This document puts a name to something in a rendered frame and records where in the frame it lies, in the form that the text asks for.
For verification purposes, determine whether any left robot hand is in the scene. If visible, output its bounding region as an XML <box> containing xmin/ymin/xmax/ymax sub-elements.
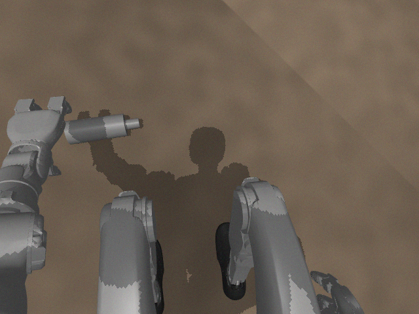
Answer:
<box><xmin>7</xmin><ymin>96</ymin><xmax>72</xmax><ymax>177</ymax></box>

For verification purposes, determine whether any left robot arm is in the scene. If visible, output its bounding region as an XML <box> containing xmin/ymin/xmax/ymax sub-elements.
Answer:
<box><xmin>0</xmin><ymin>141</ymin><xmax>52</xmax><ymax>314</ymax></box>

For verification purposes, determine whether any right robot foot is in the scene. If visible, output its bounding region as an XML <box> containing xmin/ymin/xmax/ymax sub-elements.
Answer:
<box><xmin>215</xmin><ymin>222</ymin><xmax>246</xmax><ymax>300</ymax></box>

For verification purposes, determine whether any bottle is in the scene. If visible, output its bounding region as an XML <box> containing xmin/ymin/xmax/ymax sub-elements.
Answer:
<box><xmin>64</xmin><ymin>114</ymin><xmax>140</xmax><ymax>145</ymax></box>

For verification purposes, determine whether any right robot hand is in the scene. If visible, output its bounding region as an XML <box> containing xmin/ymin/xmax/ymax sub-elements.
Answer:
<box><xmin>310</xmin><ymin>271</ymin><xmax>364</xmax><ymax>314</ymax></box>

